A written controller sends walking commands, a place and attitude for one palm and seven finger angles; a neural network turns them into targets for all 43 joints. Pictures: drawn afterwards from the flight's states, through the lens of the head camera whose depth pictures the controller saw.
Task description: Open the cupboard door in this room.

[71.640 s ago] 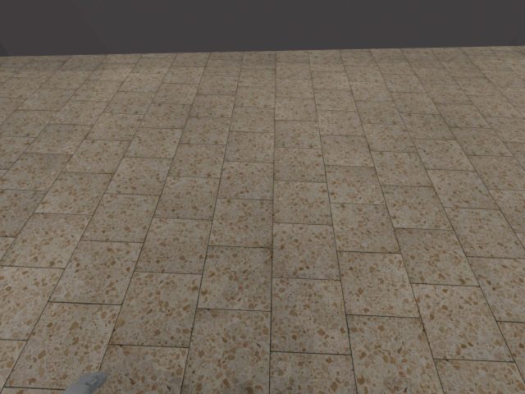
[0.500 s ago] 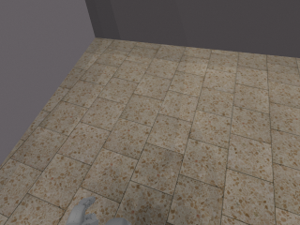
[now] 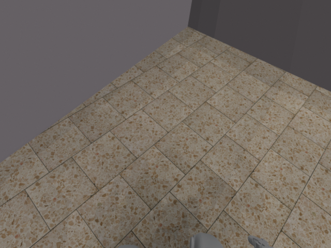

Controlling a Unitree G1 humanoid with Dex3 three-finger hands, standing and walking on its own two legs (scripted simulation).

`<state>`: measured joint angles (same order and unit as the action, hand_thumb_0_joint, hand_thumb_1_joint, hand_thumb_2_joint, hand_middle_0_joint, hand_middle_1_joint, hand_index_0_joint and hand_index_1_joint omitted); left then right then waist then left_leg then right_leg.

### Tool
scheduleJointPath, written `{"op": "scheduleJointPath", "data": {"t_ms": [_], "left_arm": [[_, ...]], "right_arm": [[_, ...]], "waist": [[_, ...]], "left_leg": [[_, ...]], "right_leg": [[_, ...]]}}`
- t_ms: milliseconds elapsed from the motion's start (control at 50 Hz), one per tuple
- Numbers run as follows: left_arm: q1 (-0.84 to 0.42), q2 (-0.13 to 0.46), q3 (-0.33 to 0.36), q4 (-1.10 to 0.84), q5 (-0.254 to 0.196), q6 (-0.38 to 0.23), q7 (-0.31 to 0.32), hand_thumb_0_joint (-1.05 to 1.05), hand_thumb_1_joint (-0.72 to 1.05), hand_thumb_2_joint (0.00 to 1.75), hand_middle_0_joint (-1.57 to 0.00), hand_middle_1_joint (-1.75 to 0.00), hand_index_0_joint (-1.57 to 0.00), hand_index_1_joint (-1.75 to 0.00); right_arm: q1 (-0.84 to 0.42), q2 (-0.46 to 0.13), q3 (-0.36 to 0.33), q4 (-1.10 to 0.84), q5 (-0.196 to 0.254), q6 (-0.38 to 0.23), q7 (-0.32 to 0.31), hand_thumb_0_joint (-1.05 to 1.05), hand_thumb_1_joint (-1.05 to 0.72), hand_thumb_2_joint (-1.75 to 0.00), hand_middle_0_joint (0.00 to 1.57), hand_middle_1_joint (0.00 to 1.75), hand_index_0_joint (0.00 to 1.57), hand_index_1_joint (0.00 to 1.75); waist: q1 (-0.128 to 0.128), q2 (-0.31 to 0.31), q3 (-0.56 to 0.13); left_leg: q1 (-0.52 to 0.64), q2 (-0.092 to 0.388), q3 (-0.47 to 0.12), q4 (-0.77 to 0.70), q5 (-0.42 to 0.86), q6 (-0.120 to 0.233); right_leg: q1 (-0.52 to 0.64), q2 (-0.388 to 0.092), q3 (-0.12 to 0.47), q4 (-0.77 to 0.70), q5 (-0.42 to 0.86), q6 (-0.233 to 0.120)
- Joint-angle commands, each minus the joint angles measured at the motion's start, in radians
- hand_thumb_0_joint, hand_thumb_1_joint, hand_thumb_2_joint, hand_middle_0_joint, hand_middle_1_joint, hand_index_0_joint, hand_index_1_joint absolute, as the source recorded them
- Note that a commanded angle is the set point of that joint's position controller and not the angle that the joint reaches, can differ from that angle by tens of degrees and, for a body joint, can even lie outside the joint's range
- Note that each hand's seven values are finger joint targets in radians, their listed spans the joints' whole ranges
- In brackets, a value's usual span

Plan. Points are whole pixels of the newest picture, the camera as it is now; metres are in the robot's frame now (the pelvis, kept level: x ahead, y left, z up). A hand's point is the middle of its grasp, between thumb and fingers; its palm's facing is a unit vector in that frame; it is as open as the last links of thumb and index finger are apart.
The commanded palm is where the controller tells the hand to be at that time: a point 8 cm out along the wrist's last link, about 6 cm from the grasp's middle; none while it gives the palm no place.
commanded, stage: turn to face it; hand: left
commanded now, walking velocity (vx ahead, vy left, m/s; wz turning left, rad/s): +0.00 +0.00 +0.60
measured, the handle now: out of the picture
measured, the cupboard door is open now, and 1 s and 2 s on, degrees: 43 43 43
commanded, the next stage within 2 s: none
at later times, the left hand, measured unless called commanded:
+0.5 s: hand out of the picture +0.05 +0.13 -0.14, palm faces +0.27 -0.93 -0.26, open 7.4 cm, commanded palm none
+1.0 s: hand out of the picture -0.06 +0.18 -0.16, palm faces +0.58 -0.77 -0.26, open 7.4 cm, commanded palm none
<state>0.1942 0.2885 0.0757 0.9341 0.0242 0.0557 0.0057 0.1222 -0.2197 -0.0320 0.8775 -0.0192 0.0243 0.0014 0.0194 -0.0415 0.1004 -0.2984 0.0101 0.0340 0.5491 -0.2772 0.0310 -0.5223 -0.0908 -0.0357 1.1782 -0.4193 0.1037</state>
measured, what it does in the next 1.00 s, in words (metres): steps on the spot, turning left: right foot, then left foot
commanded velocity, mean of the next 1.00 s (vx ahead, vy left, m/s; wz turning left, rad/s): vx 0.00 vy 0.00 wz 0.60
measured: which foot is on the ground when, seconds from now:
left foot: down 0.00-0.26, up 0.28-0.70, down 0.72-1.00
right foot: up 0.00-0.24, down 0.26-0.72, up 0.74-1.00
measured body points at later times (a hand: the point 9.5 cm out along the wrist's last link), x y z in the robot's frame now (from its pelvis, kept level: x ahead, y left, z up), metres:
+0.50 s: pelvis +0.01 -0.08 +0.01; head +0.06 -0.09 +0.45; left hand +0.04 +0.17 -0.12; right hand +0.14 -0.32 -0.15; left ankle -0.06 +0.06 -0.64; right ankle +0.02 -0.17 -0.74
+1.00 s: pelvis +0.00 -0.05 +0.00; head +0.03 -0.01 +0.45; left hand -0.09 +0.22 -0.14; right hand +0.21 -0.21 -0.13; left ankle -0.06 +0.04 -0.74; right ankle +0.08 -0.20 -0.66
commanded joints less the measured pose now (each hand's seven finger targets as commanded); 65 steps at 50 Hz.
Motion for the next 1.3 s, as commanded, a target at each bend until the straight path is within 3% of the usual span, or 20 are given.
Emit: {"op": "scheduleJointPath", "data": {"t_ms": [0,120,200,220,240,260,280,360,580,660,680,700,720,740,840,1100,1120,1160,1220,1280], "left_arm": [[-0.006,0.053,0.012,-0.093,-0.007,-0.026,0.001,0.0,0.9,0.9,-0.2,-0.3,-0.2,-0.3],[-0.078,0.034,0.003,-0.127,-0.013,-0.03,0.003,0.0,0.9,0.9,-0.2,-0.3,-0.2,-0.3],[0.028,0.044,0.008,-0.102,-0.022,-0.049,0.009,0.0,0.9,0.9,-0.2,-0.3,-0.2,-0.3],[0.083,0.092,0.02,-0.093,-0.015,-0.062,0.016,0.0,0.9,0.9,-0.2,-0.3,-0.2,-0.3],[0.107,0.21,0.044,-0.092,0.005,-0.073,0.028,0.0,0.9,0.9,-0.2,-0.3,-0.2,-0.3],[0.097,0.216,0.033,-0.097,-0.003,-0.066,0.032,0.0,0.9,0.9,-0.2,-0.3,-0.2,-0.3],[0.028,0.164,0.018,-0.112,-0.005,-0.064,0.031,0.0,0.9,0.9,-0.2,-0.3,-0.2,-0.3],[-0.049,0.063,-0.005,-0.135,-0.011,-0.071,0.029,0.0,0.9,0.9,-0.2,-0.3,-0.2,-0.3],[0.067,0.125,0.024,-0.092,0.006,-0.07,0.028,0.0,0.9,0.9,-0.2,-0.3,-0.2,-0.3],[0.032,0.137,0.032,-0.092,-0.003,-0.062,0.015,0.0,0.9,0.9,-0.2,-0.3,-0.2,-0.3],[0.02,0.114,0.029,-0.103,-0.01,-0.056,0.012,0.0,0.9,0.9,-0.2,-0.3,-0.2,-0.3],[-0.009,0.04,0.009,-0.146,-0.019,-0.05,0.002,0.0,0.9,0.9,-0.2,-0.3,-0.2,-0.3],[-0.081,0.045,0.0,-0.177,-0.008,-0.037,0.008,0.0,0.9,0.9,-0.2,-0.3,-0.2,-0.3],[-0.109,0.055,0.0,-0.187,-0.008,-0.036,0.006,0.0,0.9,0.9,-0.2,-0.3,-0.2,-0.3],[-0.025,0.056,0.015,-0.1,-0.004,-0.022,-0.002,0.0,0.9,0.9,-0.2,-0.3,-0.2,-0.3],[-0.005,0.038,0.009,-0.122,-0.018,-0.041,0.01,0.0,0.9,0.9,-0.2,-0.3,-0.2,-0.3],[0.046,0.058,0.015,-0.112,-0.019,-0.051,0.014,0.0,0.9,0.9,-0.2,-0.3,-0.2,-0.3],[0.088,0.21,0.043,-0.112,0.006,-0.064,0.029,0.0,0.9,0.9,-0.2,-0.3,-0.2,-0.3],[-0.057,0.088,0.007,-0.142,-0.01,-0.065,0.033,0.0,0.9,0.9,-0.2,-0.3,-0.2,-0.3],[-0.05,0.057,-0.001,-0.146,-0.011,-0.072,0.03,0.0,0.9,0.9,-0.2,-0.3,-0.2,-0.3]], "right_arm": [[0.068,-0.223,-0.066,-0.033,0.005,-0.02,-0.019,0.0,-0.9,-0.9,0.2,0.3,0.2,0.3],[0.083,-0.226,-0.081,-0.017,-0.006,-0.006,-0.01,0.0,-0.9,-0.9,0.2,0.3,0.2,0.3],[0.026,-0.22,-0.09,-0.036,0.003,0.003,-0.01,0.0,-0.9,-0.9,0.2,0.3,0.2,0.3],[0.026,-0.178,-0.084,-0.046,0.013,0.002,-0.006,0.0,-0.9,-0.9,0.2,0.3,0.2,0.3],[0.046,-0.093,-0.073,-0.064,0.02,0.001,0.0,0.0,-0.9,-0.9,0.2,0.3,0.2,0.3],[0.021,-0.138,-0.079,-0.066,0.011,0.007,0.003,0.0,-0.9,-0.9,0.2,0.3,0.2,0.3],[0.04,-0.127,-0.077,-0.056,0.005,0.015,0.011,0.0,-0.9,-0.9,0.2,0.3,0.2,0.3],[0.062,-0.099,-0.071,0.002,0.005,0.038,0.027,0.0,-0.9,-0.9,0.2,0.3,0.2,0.3],[-0.063,-0.075,-0.048,-0.036,0.012,0.03,0.031,0.0,-0.9,-0.9,0.2,0.3,0.2,0.3],[0.028,-0.105,-0.056,-0.031,0.009,0.015,0.029,0.0,-0.9,-0.9,0.2,0.3,0.2,0.3],[0.11,-0.168,-0.072,-0.012,0.005,0.005,0.026,0.0,-0.9,-0.9,0.2,0.3,0.2,0.3],[0.174,-0.292,-0.104,-0.007,-0.005,-0.001,0.016,0.0,-0.9,-0.9,0.2,0.3,0.2,0.3],[0.225,-0.323,-0.107,0.013,0.0,0.006,0.005,0.0,-0.9,-0.9,0.2,0.3,0.2,0.3],[0.203,-0.3,-0.098,0.002,-0.001,0.003,-0.005,0.0,-0.9,-0.9,0.2,0.3,0.2,0.3],[0.05,-0.217,-0.068,-0.036,0.004,-0.015,-0.022,0.0,-0.9,-0.9,0.2,0.3,0.2,0.3],[0.036,-0.216,-0.09,-0.031,-0.001,0.004,-0.011,0.0,-0.9,-0.9,0.2,0.3,0.2,0.3],[0.018,-0.199,-0.088,-0.039,0.006,0.004,-0.009,0.0,-0.9,-0.9,0.2,0.3,0.2,0.3],[0.023,-0.098,-0.075,-0.074,0.016,0.002,0.0,0.0,-0.9,-0.9,0.2,0.3,0.2,0.3],[0.058,-0.129,-0.086,-0.009,0.001,0.029,0.013,0.0,-0.9,-0.9,0.2,0.3,0.2,0.3],[0.053,-0.098,-0.071,0.002,0.005,0.037,0.026,0.0,-0.9,-0.9,0.2,0.3,0.2,0.3]], "waist": [[-0.027,0.161,-0.164],[-0.05,0.207,-0.124],[0.006,0.19,-0.162],[0.033,0.063,-0.195],[0.043,-0.292,-0.215],[0.044,-0.259,-0.187],[0.002,-0.154,-0.136],[-0.049,-0.179,-0.097],[0.017,-0.161,-0.117],[-0.041,-0.103,-0.149],[-0.089,0.04,-0.203],[-0.128,0.357,-0.217],[-0.144,0.288,-0.229],[-0.125,0.179,-0.188],[-0.033,0.166,-0.161],[-0.011,0.215,-0.166],[0.019,0.159,-0.179],[0.045,-0.3,-0.179],[-0.044,-0.18,-0.092],[-0.049,-0.155,-0.1]], "left_leg": [[0.193,0.225,-0.224,-0.182,0.527,0.109],[0.107,0.203,-0.304,-0.184,0.373,0.117],[-0.032,0.157,-0.337,-0.083,0.349,0.071],[-0.153,0.092,-0.293,0.007,0.175,0.015],[-0.331,-0.078,-0.08,0.283,-0.243,-0.081],[-0.303,-0.041,-0.085,0.532,-0.376,-0.076],[-0.3,-0.007,-0.111,0.641,-0.29,-0.074],[-0.293,0.032,-0.043,0.691,-0.105,-0.116],[-0.168,0.039,0.06,0.256,-0.19,-0.101],[0.062,0.01,0.084,-0.03,-0.002,-0.07],[0.228,0.087,-0.029,-0.139,0.153,-0.03],[0.356,0.37,-0.429,-0.186,0.497,0.115],[0.34,0.442,-0.456,-0.168,0.667,0.207],[0.297,0.42,-0.385,-0.16,0.649,0.213],[0.19,0.219,-0.232,-0.194,0.485,0.103],[0.019,0.153,-0.378,-0.11,0.361,0.094],[-0.064,0.116,-0.359,-0.059,0.28,0.056],[-0.345,-0.109,-0.075,0.375,-0.338,-0.082],[-0.31,0.003,-0.107,0.694,-0.184,-0.09],[-0.291,0.02,-0.048,0.664,-0.103,-0.112]], "right_leg": [[-0.058,0.0,0.046,-0.037,0.069,0.015],[0.068,0.042,0.016,-0.331,0.002,0.004],[0.355,0.08,0.001,-0.667,0.157,-0.021],[0.524,-0.018,0.087,-0.822,0.235,-0.04],[0.631,-0.325,0.388,-0.913,0.343,-0.143],[0.465,-0.433,0.405,-0.894,0.428,-0.229],[0.389,-0.367,0.295,-0.883,0.393,-0.239],[0.38,-0.204,0.028,-0.836,0.589,-0.165],[0.489,-0.308,-0.048,-0.765,0.692,-0.218],[0.372,-0.28,-0.139,-0.614,0.566,-0.143],[0.248,-0.231,-0.178,-0.44,0.424,-0.089],[-0.055,-0.065,-0.182,-0.192,-0.176,-0.003],[-0.111,-0.041,-0.044,-0.064,-0.259,-0.015],[-0.116,-0.06,0.001,-0.027,-0.183,-0.024],[-0.065,-0.02,0.049,0.017,0.059,-0.005],[0.297,0.087,0.011,-0.598,0.106,-0.029],[0.428,0.063,0.026,-0.747,0.203,-0.034],[0.567,-0.388,0.441,-0.926,0.319,-0.196],[0.374,-0.261,0.207,-0.882,0.405,-0.209],[0.406,-0.206,0.029,-0.84,0.586,-0.187]]}}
